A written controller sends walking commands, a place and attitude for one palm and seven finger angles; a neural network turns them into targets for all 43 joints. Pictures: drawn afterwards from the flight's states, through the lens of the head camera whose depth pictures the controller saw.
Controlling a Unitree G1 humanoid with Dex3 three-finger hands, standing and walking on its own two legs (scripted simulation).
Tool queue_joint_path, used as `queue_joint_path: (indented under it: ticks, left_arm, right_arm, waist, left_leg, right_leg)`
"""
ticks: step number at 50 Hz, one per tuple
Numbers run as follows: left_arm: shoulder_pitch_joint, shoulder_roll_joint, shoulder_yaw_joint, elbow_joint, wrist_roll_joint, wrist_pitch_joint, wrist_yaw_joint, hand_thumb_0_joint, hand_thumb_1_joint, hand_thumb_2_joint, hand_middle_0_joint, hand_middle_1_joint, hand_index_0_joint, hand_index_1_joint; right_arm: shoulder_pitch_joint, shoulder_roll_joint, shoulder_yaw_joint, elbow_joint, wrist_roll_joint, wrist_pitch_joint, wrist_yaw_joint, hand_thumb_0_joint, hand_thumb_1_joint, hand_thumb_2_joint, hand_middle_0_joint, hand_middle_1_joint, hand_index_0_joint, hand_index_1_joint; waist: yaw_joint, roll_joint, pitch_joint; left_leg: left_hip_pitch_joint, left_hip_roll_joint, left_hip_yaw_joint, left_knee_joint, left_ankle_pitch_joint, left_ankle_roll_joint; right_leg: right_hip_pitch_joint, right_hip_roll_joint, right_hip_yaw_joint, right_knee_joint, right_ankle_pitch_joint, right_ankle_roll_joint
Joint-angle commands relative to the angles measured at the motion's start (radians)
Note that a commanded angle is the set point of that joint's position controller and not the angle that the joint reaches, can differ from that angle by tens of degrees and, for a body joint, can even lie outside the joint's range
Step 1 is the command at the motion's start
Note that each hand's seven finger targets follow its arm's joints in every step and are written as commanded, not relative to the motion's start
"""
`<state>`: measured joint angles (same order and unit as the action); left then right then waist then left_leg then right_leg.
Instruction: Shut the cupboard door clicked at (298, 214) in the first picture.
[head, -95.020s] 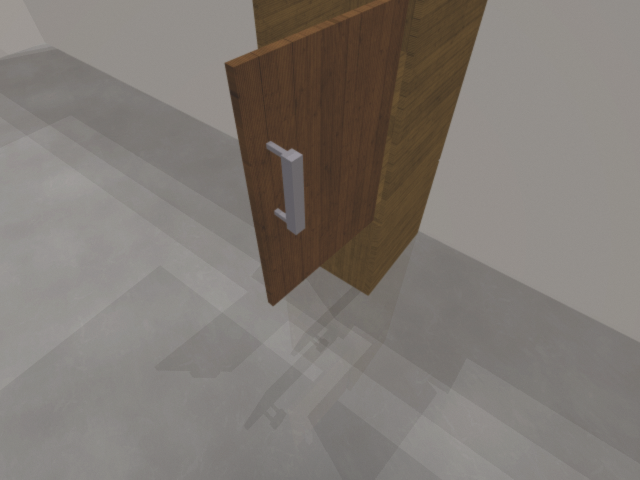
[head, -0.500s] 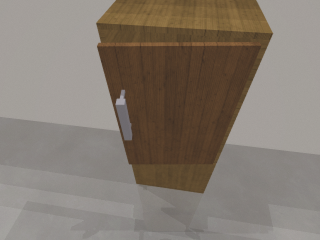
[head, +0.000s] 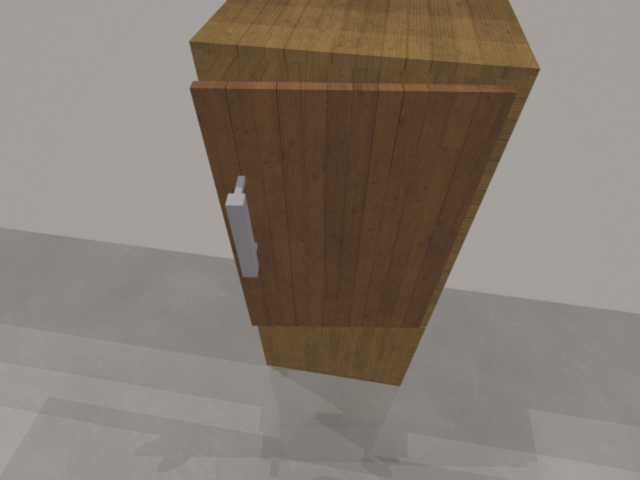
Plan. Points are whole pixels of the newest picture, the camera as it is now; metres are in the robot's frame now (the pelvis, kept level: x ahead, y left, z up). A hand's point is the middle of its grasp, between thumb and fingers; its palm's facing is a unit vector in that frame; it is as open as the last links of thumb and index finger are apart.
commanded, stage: raise the hand and make a fist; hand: left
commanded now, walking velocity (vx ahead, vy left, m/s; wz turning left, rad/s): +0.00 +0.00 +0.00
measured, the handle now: (246, 228) +0.47 +0.15 +0.02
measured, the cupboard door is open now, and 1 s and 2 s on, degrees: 8 8 8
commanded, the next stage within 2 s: bring the fist close to the handle in 1.94 s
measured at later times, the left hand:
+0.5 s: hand out of the picture +0.10 +0.18 -0.09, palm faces +0.11 -0.99 -0.01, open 5.9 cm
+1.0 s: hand (125, 444) +0.16 +0.23 +0.00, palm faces +0.17 -0.98 -0.07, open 3.6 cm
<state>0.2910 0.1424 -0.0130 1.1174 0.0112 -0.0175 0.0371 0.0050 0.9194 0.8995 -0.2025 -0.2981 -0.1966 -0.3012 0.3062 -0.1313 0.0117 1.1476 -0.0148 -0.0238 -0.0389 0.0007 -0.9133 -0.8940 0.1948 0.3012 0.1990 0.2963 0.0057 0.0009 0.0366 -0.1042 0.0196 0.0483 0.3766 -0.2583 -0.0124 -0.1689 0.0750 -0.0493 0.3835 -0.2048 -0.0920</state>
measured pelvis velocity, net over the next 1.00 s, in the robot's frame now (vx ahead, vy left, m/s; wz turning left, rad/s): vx -0.04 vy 0.04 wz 0.05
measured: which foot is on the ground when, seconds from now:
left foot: down 0.00-1.00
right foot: down 0.00-1.00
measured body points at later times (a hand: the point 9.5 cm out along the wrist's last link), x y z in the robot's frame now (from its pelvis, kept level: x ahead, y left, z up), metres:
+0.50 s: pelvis -0.06 +0.02 -0.09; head -0.01 +0.04 +0.35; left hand +0.08 +0.24 -0.08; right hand +0.21 -0.20 -0.11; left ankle -0.04 +0.13 -0.74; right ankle +0.00 -0.06 -0.74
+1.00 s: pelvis -0.04 +0.04 -0.08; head +0.01 +0.05 +0.36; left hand +0.14 +0.28 +0.01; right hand +0.12 -0.20 -0.16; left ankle -0.04 +0.13 -0.74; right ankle +0.00 -0.06 -0.74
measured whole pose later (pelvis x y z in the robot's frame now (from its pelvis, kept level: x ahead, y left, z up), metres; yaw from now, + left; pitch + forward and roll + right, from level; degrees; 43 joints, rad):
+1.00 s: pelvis -0.04 +0.04 -0.08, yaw +3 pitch +12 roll -2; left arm 0.50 0.20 0.08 -0.22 -0.21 -0.44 -0.04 0.02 0.90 0.90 -0.92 -1.09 -0.91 -1.09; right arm 0.33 -0.27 0.00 0.51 0.00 -0.19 -0.04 0.01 -0.91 -0.89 0.20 0.30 0.20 0.30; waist 0.01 0.03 -0.11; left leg -0.80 -0.03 0.00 1.11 -0.53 0.05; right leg -0.82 0.00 -0.11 1.05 -0.45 -0.04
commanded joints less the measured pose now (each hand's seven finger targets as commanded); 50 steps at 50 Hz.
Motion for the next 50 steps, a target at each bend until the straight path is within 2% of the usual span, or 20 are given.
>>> queue_joint_path:
  ticks: [1, 2, 3, 4, 5, 6, 8, 12, 13, 15, 18, 20, 24, 29, 34, 37, 39, 43, 47, 50]
  left_arm:
    - [0.142, 0.125, 0.035, 0.008, 0.007, -0.045, 0.049, 0.0, 0.9, 0.9, -0.2, -0.3, -0.2, -0.3]
    - [-0.64, 0.63, 0.313, -1.515, -0.184, -0.328, 0.021, 0.0, 0.9, 0.9, -0.2, -0.3, -0.2, -0.3]
    - [-0.113, 0.192, -0.002, -1.293, -0.165, -0.239, 0.043, 0.0, 0.9, 0.9, -0.218, -0.32, -0.218, -0.32]
    - [-0.146, 0.165, 0.035, -1.295, -0.19, -0.188, 0.096, 0.0, 0.9, 0.9, -0.237, -0.34, -0.237, -0.34]
    - [0.105, -0.083, -0.074, -0.974, -0.182, -0.076, 0.089, 0.0, 0.9, 0.9, -0.255, -0.36, -0.255, -0.36]
    - [-0.019, -0.044, -0.1, -1.128, -0.213, -0.117, 0.087, 0.0, 0.9, 0.9, -0.273, -0.38, -0.273, -0.38]
    - [-0.007, 0.003, -0.031, -1.025, -0.192, -0.219, 0.064, 0.0, 0.9, 0.9, -0.31, -0.42, -0.31, -0.42]
    - [0.365, -0.05, 0.045, -0.857, -0.241, -0.474, -0.107, 0.0, 0.9, 0.9, -0.383, -0.5, -0.383, -0.5]
    - [0.402, -0.047, 0.063, -0.881, -0.262, -0.546, -0.167, 0.0, 0.9, 0.9, -0.402, -0.52, -0.402, -0.52]
    - [0.431, 0.006, 0.11, -0.911, -0.262, -0.65, -0.271, 0.0, 0.9, 0.9, -0.438, -0.56, -0.438, -0.56]
    - [0.302, 0.09, 0.116, -1.095, -0.196, -0.617, -0.262, 0.0, 0.9, 0.9, -0.493, -0.62, -0.493, -0.62]
    - [0.192, 0.12, 0.103, -1.266, -0.171, -0.583, -0.202, 0.0, 0.9, 0.9, -0.53, -0.66, -0.53, -0.66]
    - [-0.107, 0.107, 0.055, -1.664, -0.183, -0.671, -0.099, 0.0, 0.9, 0.9, -0.603, -0.74, -0.603, -0.74]
    - [-0.042, 0.029, -0.093, -1.618, -0.204, -0.663, -0.16, 0.0, 0.9, 0.9, -0.695, -0.84, -0.695, -0.84]
    - [0.254, 0.122, -0.004, -1.288, -0.161, -0.284, -0.231, 0.0, 0.9, 0.9, -0.787, -0.94, -0.787, -0.94]
    - [0.212, 0.168, 0.108, -1.454, -0.203, -0.144, -0.192, 0.0, 0.9, 0.9, -0.842, -1.0, -0.842, -1.0]
    - [0.2, 0.178, 0.201, -1.535, -0.236, -0.172, -0.104, 0.0, 0.9, 0.9, -0.878, -1.04, -0.878, -1.04]
    - [0.143, 0.139, 0.174, -1.612, -0.238, -0.387, -0.022, 0.0, 0.9, 0.9, -0.952, -1.12, -0.952, -1.12]
    - [0.118, 0.071, 0.006, -1.551, -0.203, -0.527, -0.106, 0.0, 0.9, 0.9, -1.025, -1.2, -1.025, -1.2]
    - [0.195, 0.086, -0.012, -1.463, -0.215, -0.463, -0.198, 0.0, 0.9, 0.9, -1.08, -1.26, -1.08, -1.26]
  right_arm:
    - [-0.025, -0.124, -0.028, -0.069, 0.012, -0.018, 0.001, 0.0, -0.9, -0.9, 0.2, 0.3, 0.2, 0.3]
    - [0.048, -0.337, -0.059, -0.408, 0.008, -0.212, -0.133, 0.0, -0.9, -0.9, 0.2, 0.3, 0.2, 0.3]
    - [-0.084, -0.183, 0.009, -0.398, 0.038, -0.259, -0.106, 0.0, -0.9, -0.9, 0.2, 0.3, 0.2, 0.3]
    - [-0.112, -0.211, -0.002, -0.382, 0.045, -0.279, -0.096, 0.0, -0.9, -0.9, 0.2, 0.3, 0.2, 0.3]
    - [-0.113, -0.159, -0.006, -0.36, 0.062, -0.286, -0.069, 0.0, -0.9, -0.9, 0.2, 0.3, 0.2, 0.3]
    - [-0.089, -0.219, -0.026, -0.433, 0.079, -0.307, -0.057, 0.0, -0.9, -0.9, 0.2, 0.3, 0.2, 0.3]
    - [-0.093, -0.237, -0.052, -0.467, 0.046, -0.337, -0.044, 0.0, -0.9, -0.9, 0.2, 0.3, 0.2, 0.3]
    - [-0.129, -0.216, -0.085, -0.583, 0.012, -0.348, 0.015, 0.0, -0.9, -0.9, 0.2, 0.3, 0.2, 0.3]
    - [-0.141, -0.217, -0.091, -0.606, 0.012, -0.34, 0.032, 0.0, -0.9, -0.9, 0.2, 0.3, 0.2, 0.3]
    - [-0.166, -0.216, -0.104, -0.656, 0.012, -0.308, 0.069, 0.0, -0.9, -0.9, 0.2, 0.3, 0.2, 0.3]
    - [-0.228, -0.218, -0.101, -0.767, 0.014, -0.264, 0.074, 0.0, -0.9, -0.9, 0.2, 0.3, 0.2, 0.3]
    - [-0.214, -0.217, -0.093, -0.816, 0.01, -0.243, 0.069, 0.0, -0.9, -0.9, 0.2, 0.3, 0.2, 0.3]
    - [-0.172, -0.211, -0.079, -0.84, -0.001, -0.237, 0.043, 0.0, -0.9, -0.9, 0.2, 0.3, 0.2, 0.3]
    - [-0.145, -0.243, -0.056, -0.813, 0.013, -0.267, 0.008, 0.0, -0.9, -0.9, 0.2, 0.3, 0.2, 0.3]
    - [-0.121, -0.243, -0.046, -0.856, 0.061, -0.195, -0.01, 0.0, -0.9, -0.9, 0.2, 0.3, 0.2, 0.3]
    - [-0.166, -0.219, -0.034, -0.915, 0.065, -0.153, -0.024, 0.0, -0.9, -0.9, 0.2, 0.3, 0.2, 0.3]
    - [-0.179, -0.195, -0.025, -0.898, 0.05, -0.151, -0.033, 0.0, -0.9, -0.9, 0.2, 0.3, 0.2, 0.3]
    - [-0.102, -0.187, -0.025, -0.841, 0.022, -0.197, -0.017, 0.0, -0.9, -0.9, 0.2, 0.3, 0.2, 0.3]
    - [-0.088, -0.225, -0.035, -0.802, 0.015, -0.244, 0.002, 0.0, -0.9, -0.9, 0.2, 0.3, 0.2, 0.3]
    - [-0.062, -0.254, -0.053, -0.819, 0.037, -0.253, -0.008, 0.0, -0.9, -0.9, 0.2, 0.3, 0.2, 0.3]
  waist:
    - [0.027, -0.026, 0.033]
    - [-0.11, 0.003, -0.408]
    - [-0.064, 0.399, -0.448]
    - [-0.021, 0.359, -0.395]
    - [-0.03, 0.185, -0.184]
    - [-0.061, 0.103, -0.036]
    - [-0.078, -0.149, 0.052]
    - [0.045, -0.474, -0.079]
    - [0.063, -0.459, -0.139]
    - [0.09, -0.23, -0.219]
    - [0.102, 0.101, -0.248]
    - [0.078, 0.163, -0.27]
    - [-0.031, 0.123, -0.4]
    - [-0.09, 0.072, -0.373]
    - [0.006, -0.064, -0.297]
    - [0.063, -0.082, -0.373]
    - [0.086, -0.062, -0.384]
    - [0.041, 0.003, -0.348]
    - [-0.038, 0.087, -0.283]
    - [-0.044, 0.023, -0.27]
  left_leg:
    - [-0.159, 0.069, 0.033, 0.18, 0.02, 0.0]
    - [0.263, 0.065, 0.045, 0.191, 0.255, 0.055]
    - [0.078, -0.026, 0.032, 0.133, 0.316, 0.07]
    - [0.065, -0.02, 0.007, 0.079, 0.312, 0.039]
    - [-0.078, -0.002, -0.016, 0.038, 0.21, 0.039]
    - [-0.151, -0.005, -0.066, 0.072, 0.102, 0.045]
    - [-0.284, -0.027, -0.078, 0.178, -0.033, 0.048]
    - [-0.58, -0.054, -0.086, 0.38, -0.086, 0.011]
    - [-0.628, -0.063, -0.074, 0.421, -0.085, 0.002]
    - [-0.664, -0.081, -0.045, 0.499, -0.039, -0.011]
    - [-0.679, -0.089, -0.001, 0.539, -0.056, 0.017]
    - [-0.68, -0.071, -0.024, 0.541, -0.111, 0.031]
    - [-0.629, -0.037, -0.101, 0.624, -0.157, 0.052]
    - [-0.647, -0.022, -0.157, 0.644, -0.229, 0.055]
    - [-0.734, -0.033, -0.145, 0.524, -0.321, 0.047]
    - [-0.685, -0.051, -0.109, 0.481, -0.218, 0.039]
    - [-0.662, -0.045, -0.105, 0.485, -0.14, 0.036]
    - [-0.62, -0.023, -0.109, 0.506, -0.026, 0.021]
    - [-0.604, -0.015, -0.13, 0.537, -0.08, 0.018]
    - [-0.613, -0.018, -0.139, 0.506, -0.148, 0.026]
  right_leg:
    - [0.051, -0.253, 0.228, -0.027, 0.828, 0.157]
    - [0.035, -0.191, 0.237, 0.041, 0.521, 0.112]
    - [0.063, -0.101, 0.182, 0.115, 0.361, 0.061]
    - [0.03, -0.085, 0.087, 0.084, 0.221, 0.049]
    - [-0.05, -0.092, 0.023, 0.078, 0.105, 0.065]
    - [-0.139, -0.097, 0.047, 0.072, 0.021, 0.079]
    - [-0.315, -0.115, 0.06, 0.072, -0.192, 0.1]
    - [-0.318, -0.145, 0.125, 0.248, -0.185, 0.116]
    - [-0.289, -0.145, 0.134, 0.312, -0.105, 0.112]
    - [-0.277, -0.152, 0.14, 0.44, 0.043, 0.077]
    - [-0.419, -0.122, 0.114, 0.526, -0.103, 0.034]
    - [-0.497, -0.106, 0.086, 0.552, -0.203, 0.03]
    - [-0.626, -0.07, 0.064, 0.599, -0.246, 0.046]
    - [-0.698, -0.056, 0.035, 0.606, -0.285, 0.054]
    - [-0.543, -0.071, 0.039, 0.498, -0.39, 0.064]
    - [-0.384, -0.086, 0.04, 0.47, -0.335, 0.071]
    - [-0.355, -0.074, 0.02, 0.488, -0.248, 0.064]
    - [-0.444, -0.061, -0.01, 0.543, -0.111, 0.054]
    - [-0.584, -0.065, -0.013, 0.555, -0.186, 0.051]
    - [-0.543, -0.07, 0.001, 0.501, -0.232, 0.057]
